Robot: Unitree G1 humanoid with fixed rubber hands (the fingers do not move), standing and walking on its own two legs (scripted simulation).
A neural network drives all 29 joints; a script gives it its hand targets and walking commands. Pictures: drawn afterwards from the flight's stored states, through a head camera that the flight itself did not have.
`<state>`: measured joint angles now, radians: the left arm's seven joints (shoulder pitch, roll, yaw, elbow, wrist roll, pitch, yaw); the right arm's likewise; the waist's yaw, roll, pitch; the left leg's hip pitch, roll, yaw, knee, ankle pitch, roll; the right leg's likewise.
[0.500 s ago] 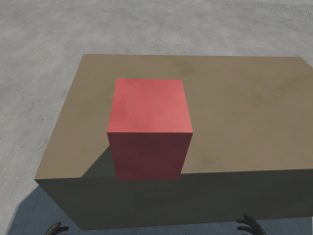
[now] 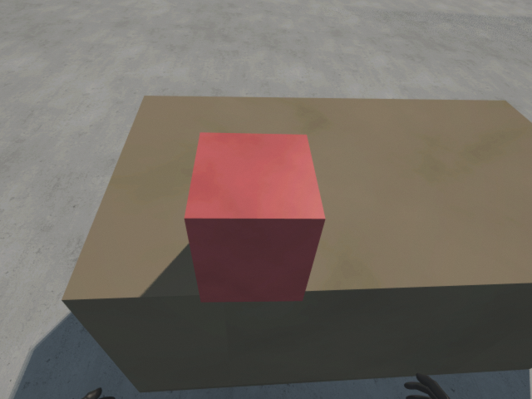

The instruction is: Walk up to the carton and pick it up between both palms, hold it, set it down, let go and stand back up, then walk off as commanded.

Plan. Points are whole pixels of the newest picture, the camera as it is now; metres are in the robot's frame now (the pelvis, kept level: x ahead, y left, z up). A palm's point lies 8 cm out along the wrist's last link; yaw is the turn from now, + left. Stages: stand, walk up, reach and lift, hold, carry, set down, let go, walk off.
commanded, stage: stand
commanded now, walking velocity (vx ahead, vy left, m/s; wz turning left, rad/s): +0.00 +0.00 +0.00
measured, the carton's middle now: (253, 219) +0.44 +0.02 +0.00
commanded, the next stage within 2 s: walk off in 0.28 s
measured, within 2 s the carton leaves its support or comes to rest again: neither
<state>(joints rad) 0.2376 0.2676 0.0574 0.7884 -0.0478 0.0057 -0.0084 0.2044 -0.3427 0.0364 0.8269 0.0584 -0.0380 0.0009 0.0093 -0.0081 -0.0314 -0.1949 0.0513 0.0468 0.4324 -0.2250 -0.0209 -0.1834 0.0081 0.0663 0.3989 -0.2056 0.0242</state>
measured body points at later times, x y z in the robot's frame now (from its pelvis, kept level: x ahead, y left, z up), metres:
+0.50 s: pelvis -0.01 +0.00 +0.00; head -0.02 +0.01 +0.45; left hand +0.09 +0.27 -0.12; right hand +0.11 -0.29 -0.10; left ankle +0.00 +0.13 -0.74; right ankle +0.01 -0.14 -0.74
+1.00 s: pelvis -0.13 -0.02 -0.03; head -0.07 -0.03 +0.41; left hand -0.02 +0.29 -0.14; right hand -0.03 -0.33 -0.16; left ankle -0.14 +0.07 -0.69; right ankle -0.04 -0.14 -0.74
